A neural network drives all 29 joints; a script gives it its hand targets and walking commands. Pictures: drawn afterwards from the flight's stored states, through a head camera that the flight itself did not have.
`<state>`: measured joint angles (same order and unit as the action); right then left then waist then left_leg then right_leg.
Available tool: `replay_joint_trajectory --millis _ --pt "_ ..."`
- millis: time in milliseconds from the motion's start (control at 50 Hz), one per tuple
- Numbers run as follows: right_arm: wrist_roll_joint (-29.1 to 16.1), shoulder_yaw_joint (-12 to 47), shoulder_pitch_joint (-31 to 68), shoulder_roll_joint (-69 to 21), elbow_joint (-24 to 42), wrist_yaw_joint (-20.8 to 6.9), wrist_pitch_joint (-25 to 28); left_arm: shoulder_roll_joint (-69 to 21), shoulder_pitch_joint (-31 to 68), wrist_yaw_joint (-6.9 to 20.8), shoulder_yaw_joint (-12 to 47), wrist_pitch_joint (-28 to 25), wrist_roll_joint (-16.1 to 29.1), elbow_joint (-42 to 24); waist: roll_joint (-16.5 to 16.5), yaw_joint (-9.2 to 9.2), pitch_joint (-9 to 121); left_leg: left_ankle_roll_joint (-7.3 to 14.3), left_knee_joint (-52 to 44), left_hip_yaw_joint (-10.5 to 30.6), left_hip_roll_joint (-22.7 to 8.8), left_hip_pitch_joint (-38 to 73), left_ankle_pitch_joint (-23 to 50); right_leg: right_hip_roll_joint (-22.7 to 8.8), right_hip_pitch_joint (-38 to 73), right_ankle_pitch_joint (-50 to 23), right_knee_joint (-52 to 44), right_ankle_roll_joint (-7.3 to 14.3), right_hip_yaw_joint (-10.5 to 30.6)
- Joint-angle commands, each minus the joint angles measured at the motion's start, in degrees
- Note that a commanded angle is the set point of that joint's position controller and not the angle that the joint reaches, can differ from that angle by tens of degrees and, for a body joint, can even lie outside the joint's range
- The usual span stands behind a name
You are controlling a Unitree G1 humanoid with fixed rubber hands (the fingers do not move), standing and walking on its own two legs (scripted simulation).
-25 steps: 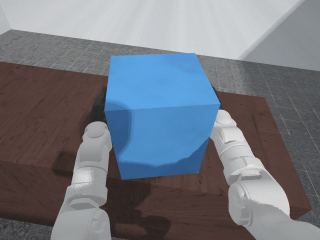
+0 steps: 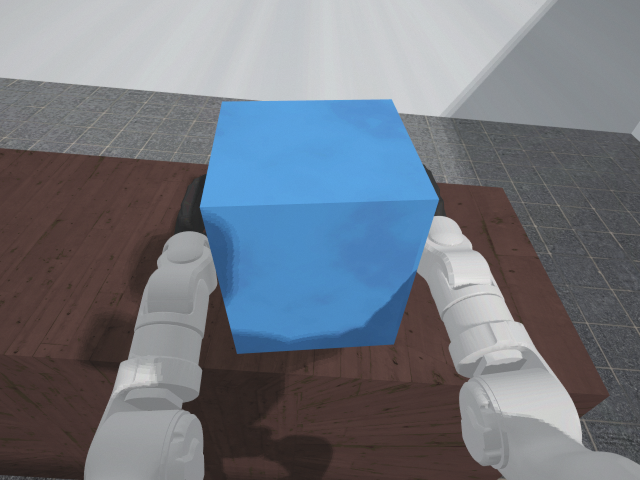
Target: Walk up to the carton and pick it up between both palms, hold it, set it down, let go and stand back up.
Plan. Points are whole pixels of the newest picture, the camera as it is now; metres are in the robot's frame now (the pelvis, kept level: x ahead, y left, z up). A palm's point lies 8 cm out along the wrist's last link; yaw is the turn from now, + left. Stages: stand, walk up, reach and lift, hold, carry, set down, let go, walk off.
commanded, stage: reach and lift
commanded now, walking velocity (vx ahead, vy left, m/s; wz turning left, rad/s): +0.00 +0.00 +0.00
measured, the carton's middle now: (312, 229) +0.39 +0.01 +0.14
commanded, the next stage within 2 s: hold in 1.24 s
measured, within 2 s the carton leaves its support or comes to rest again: neither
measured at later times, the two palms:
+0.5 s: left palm (183, 219) +0.37 +0.17 +0.17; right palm (434, 223) +0.37 -0.13 +0.18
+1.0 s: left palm (176, 210) +0.37 +0.17 +0.19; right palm (436, 205) +0.37 -0.13 +0.20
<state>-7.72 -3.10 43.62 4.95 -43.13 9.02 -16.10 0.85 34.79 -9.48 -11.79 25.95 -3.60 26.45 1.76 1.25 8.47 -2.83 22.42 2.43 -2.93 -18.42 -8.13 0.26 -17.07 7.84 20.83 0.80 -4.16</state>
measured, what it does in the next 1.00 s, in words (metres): stands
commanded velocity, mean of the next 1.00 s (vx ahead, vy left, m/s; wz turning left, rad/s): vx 0.00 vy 0.00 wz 0.00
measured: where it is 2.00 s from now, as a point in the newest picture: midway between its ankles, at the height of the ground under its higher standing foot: outside the picture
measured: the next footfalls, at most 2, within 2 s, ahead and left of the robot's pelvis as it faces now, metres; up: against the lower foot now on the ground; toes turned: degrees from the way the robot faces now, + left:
none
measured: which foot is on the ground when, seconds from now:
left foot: down 0.00-1.00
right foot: down 0.00-1.00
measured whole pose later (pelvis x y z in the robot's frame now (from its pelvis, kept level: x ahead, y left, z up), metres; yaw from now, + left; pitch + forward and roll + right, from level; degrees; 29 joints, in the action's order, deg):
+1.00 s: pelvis +0.01 +0.02 +0.00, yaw +0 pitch -2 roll -2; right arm -14.1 -0.4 42.2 5.8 -30.6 13.4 -29.0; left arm 0.8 34.1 -7.1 -13.1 40.3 -5.3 13.6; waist 0.1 3.9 6.8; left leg -1.7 25.4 2.4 -2.4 -12.6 -11.2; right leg -0.1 -9.4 8.8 19.9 -0.4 -3.9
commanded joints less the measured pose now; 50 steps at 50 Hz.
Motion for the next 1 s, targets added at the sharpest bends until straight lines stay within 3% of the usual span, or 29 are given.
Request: replay_joint_trajectory --millis 0,40,80,100,160,180,240,280,300,340,360,380,420,460,480,500,520,580,600,620,640,720,760,800,840,860,900,940,980 --pt "-6.2 19.8 52.0 -42.5 23.9 -6.8 3.4 -37.7 57.9 8.2 28.8 -3.9 5.1 -18.1 -4.9 0.87 32.3 0.6 -0.9 0.1 6.0 16.7 10.2 2.2 16.1 -13.8 -1.8 -4.2 2.6" --pt "-7.1 20.9 51.9 -43.6 27.3 -6.6 3.1 -38.5 58.0 9.1 31.2 -3.2 6.7 -21.1 -4.0 1.55 36.0 0.5 -0.3 0.0 6.0 17.4 11.5 2.4 17.0 -15.3 -1.7 -4.1 2.9" --pt "-9.5 25.7 51.0 -44.1 35.2 -6.1 3.1 -40.2 56.5 8.6 34.8 -2.7 8.3 -28.4 -5.6 1.88 41.9 -0.7 2.3 0.9 6.0 22.0 20.7 3.5 18.8 -24.2 -0.1 -3.8 2.2" --pt "-9.7 25.0 47.7 -43.0 33.2 -5.6 1.3 -39.2 54.8 8.9 34.5 -1.5 7.5 -26.6 -5.8 2.97 36.0 -1.2 1.9 1.6 5.5 22.4 20.0 3.6 16.7 -21.8 -0.9 -3.5 2.1" --pt "-10.1 24.0 45.7 -41.0 32.6 -5.5 0.1 -38.3 53.6 9.6 34.0 0.6 6.4 -28.4 -6.3 3.47 30.5 -1.2 1.6 1.4 5.5 23.3 18.1 3.9 14.0 -17.7 -1.8 -3.1 1.8" --pt "-11.3 26.3 45.9 -41.5 37.5 -5.2 0.3 -39.3 53.2 9.9 36.1 1.0 8.1 -32.2 -5.7 3.48 33.3 -1.4 2.8 1.2 5.6 24.5 21.5 4.1 15.0 -21.1 -1.2 -3.3 1.8" --pt "-11.9 27.5 45.4 -41.2 38.6 -4.3 -1.3 -38.4 52.2 10.7 36.7 2.7 8.1 -31.7 -5.9 4.55 30.4 -1.7 2.6 1.4 5.6 23.9 20.8 4.4 14.6 -19.8 -1.8 -3.4 1.9" --pt "-13.4 30.2 47.5 -42.4 44.3 -3.8 -1.6 -38.1 49.4 11.0 36.5 3.6 8.4 -32.0 -4.9 2.97 30.0 -1.2 3.1 0.9 6.3 21.8 22.1 4.2 16.3 -22.7 -1.7 -3.3 3.0" --pt "-14.3 31.0 47.4 -42.5 45.7 -3.8 -2.0 -38.7 50.2 10.6 37.9 3.8 9.0 -35.9 -5.5 2.7 32.9 -1.7 3.5 1.8 5.6 24.2 24.9 4.8 15.1 -22.5 -1.2 -3.0 2.4" --pt "-14.3 30.1 45.6 -41.1 45.3 -3.4 -3.3 -38.2 49.6 11.0 37.4 5.0 8.3 -35.1 -6.1 4.1 31.4 -2.0 4.0 1.5 5.6 25.0 25.6 4.8 15.3 -22.6 -1.7 -3.0 2.7" --pt "-14.4 29.6 46.9 -39.9 44.7 -3.7 -3.4 -38.1 49.8 10.8 37.2 5.4 8.1 -34.8 -6.7 3.22 29.4 -2.1 3.4 1.6 5.5 24.0 23.3 5.1 13.4 -18.7 -2.3 -2.4 2.3" --pt "-14.3 29.6 45.5 -39.4 45.7 -3.6 -3.8 -38.7 48.8 10.9 37.8 5.9 8.4 -35.1 -7.0 3.87 30.2 -2.4 3.7 1.6 5.3 25.5 24.7 5.2 12.7 -19.6 -2.3 -2.3 2.2" --pt "-14.8 30.7 45.7 -40.7 46.0 -4.0 -4.3 -38.4 51.3 10.4 38.6 6.0 9.1 -38.7 -7.5 2.98 32.3 -2.7 4.0 1.7 5.0 25.7 25.9 5.4 12.7 -19.1 -2.1 -1.9 2.2" --pt "-14.4 30.2 47.3 -40.7 47.0 -4.0 -5.0 -37.0 50.7 10.7 36.4 6.5 8.2 -35.8 -4.8 2.3 29.3 -1.2 2.3 1.0 5.8 22.9 20.3 4.8 13.5 -16.9 -3.0 -2.3 2.6" --pt "-15.0 29.8 47.1 -41.1 46.3 -3.9 -5.3 -37.1 50.8 10.9 36.0 6.8 8.2 -35.9 -4.6 2.55 29.2 -1.3 2.2 0.7 5.8 22.5 20.9 4.8 14.6 -18.3 -2.5 -2.6 2.6" --pt "-13.9 28.1 47.6 -39.6 43.6 -3.9 -5.7 -36.7 51.4 11.1 35.3 7.3 7.3 -33.0 -5.2 3.12 27.2 -1.4 1.5 0.8 5.5 21.9 17.2 4.7 13.1 -14.3 -3.1 -2.4 2.4" --pt "-15.1 29.9 48.0 -41.2 46.2 -4.0 -5.2 -38.4 52.3 11.0 37.4 7.0 8.6 -37.5 -6.0 2.82 32.4 -1.8 2.5 0.7 5.4 24.1 21.3 5.0 14.2 -18.1 -2.0 -2.4 2.3" --pt "-15.4 30.6 49.7 -41.5 47.5 -3.9 -6.0 -38.3 52.1 10.8 37.4 7.4 9.2 -36.1 -4.7 2.41 32.0 -1.6 2.4 1.1 5.5 23.2 21.3 5.4 14.3 -17.8 -2.5 -2.2 2.4" --pt "-15.2 28.4 48.2 -40.1 44.6 -4.2 -6.6 -38.3 52.6 10.6 37.0 7.9 8.7 -35.0 -6.1 3.24 30.5 -2.1 2.0 1.3 5.1 23.1 20.0 5.4 13.1 -16.2 -2.6 -1.7 2.3" --pt "-14.8 27.9 48.0 -39.8 42.6 -4.0 -7.1 -37.0 51.4 11.1 35.1 8.4 7.8 -32.2 -4.4 2.82 28.0 -1.5 1.5 0.8 5.4 21.7 18.2 5.2 13.6 -15.5 -3.0 -1.8 2.4" --pt "-14.2 27.1 49.3 -39.9 41.1 -4.2 -6.8 -37.3 52.8 11.3 34.7 8.3 7.4 -31.9 -5.4 2.78 27.9 -1.4 0.9 0.7 5.4 21.0 16.1 4.9 13.1 -13.4 -3.0 -2.0 2.1" --pt "-15.0 26.8 49.3 -40.9 40.3 -4.1 -7.4 -37.8 56.5 11.3 35.0 7.8 8.6 -34.1 -5.9 3.25 31.7 -1.7 1.3 0.9 5.3 22.1 17.2 4.9 14.6 -15.0 -2.7 -1.9 2.3" --pt "-15.0 25.5 52.4 -40.4 41.2 -4.1 -7.2 -38.3 55.9 11.6 34.5 8.3 8.8 -31.0 -5.1 3.77 29.9 -1.5 1.2 1.0 5.5 21.1 16.3 4.9 14.0 -14.0 -3.2 -2.1 2.3" --pt "-14.2 24.6 51.3 -41.4 36.7 -4.1 -7.7 -36.5 58.0 12.2 32.0 7.7 8.1 -28.9 -4.7 3.25 27.9 -0.6 -0.2 0.5 5.7 19.6 11.6 4.2 13.5 -10.8 -3.8 -2.5 2.5" --pt "-14.7 25.6 51.5 -42.2 38.3 -4.2 -7.5 -37.7 58.7 11.8 33.3 7.2 9.1 -32.3 -5.6 3.1 31.6 -1.0 0.6 0.7 5.7 20.5 14.3 4.4 14.7 -13.1 -2.8 -2.4 2.4" --pt "-14.2 24.5 52.3 -41.3 37.4 -3.9 -7.8 -36.5 58.4 12.0 32.1 7.6 8.4 -29.2 -5.2 3.45 29.2 -0.8 0.4 0.7 5.9 20.1 13.3 4.3 14.2 -12.4 -3.4 -2.5 2.4" --pt "-14.4 24.7 51.7 -42.0 37.4 -3.8 -7.7 -37.1 59.1 12.0 33.2 7.4 9.3 -31.0 -5.3 4.27 30.8 -1.0 0.4 0.8 5.9 20.4 13.4 4.3 15.1 -13.5 -2.9 -2.7 2.4" --pt "-14.1 23.9 52.8 -42.1 35.0 -3.8 -7.8 -36.9 61.6 12.0 32.3 7.4 8.4 -29.8 -6.6 3.56 29.8 -0.9 0.1 0.4 6.0 19.1 11.3 3.9 14.8 -11.3 -2.9 -2.6 2.6" --pt "-14.7 24.8 54.7 -42.5 37.9 -3.6 -7.3 -36.7 61.0 11.9 32.9 7.5 9.2 -29.9 -5.9 3.72 31.9 -0.7 0.5 0.5 6.2 18.9 11.8 3.8 15.6 -12.3 -2.9 -3.0 2.9"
